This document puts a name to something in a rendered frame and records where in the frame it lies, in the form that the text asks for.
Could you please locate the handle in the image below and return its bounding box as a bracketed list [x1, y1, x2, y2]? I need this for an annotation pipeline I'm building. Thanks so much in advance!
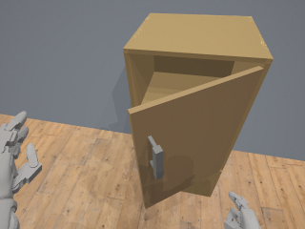
[148, 135, 164, 180]

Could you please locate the cupboard door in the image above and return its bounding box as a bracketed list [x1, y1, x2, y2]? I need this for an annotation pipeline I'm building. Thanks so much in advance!
[128, 66, 264, 209]

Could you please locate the left robot forearm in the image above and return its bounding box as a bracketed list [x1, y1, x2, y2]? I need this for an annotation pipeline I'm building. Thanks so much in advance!
[0, 198, 20, 229]

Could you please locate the right robot hand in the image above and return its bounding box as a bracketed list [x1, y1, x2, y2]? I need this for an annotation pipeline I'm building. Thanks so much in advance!
[224, 191, 261, 229]

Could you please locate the left robot hand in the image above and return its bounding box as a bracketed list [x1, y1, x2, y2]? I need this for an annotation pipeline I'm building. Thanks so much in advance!
[0, 111, 42, 199]

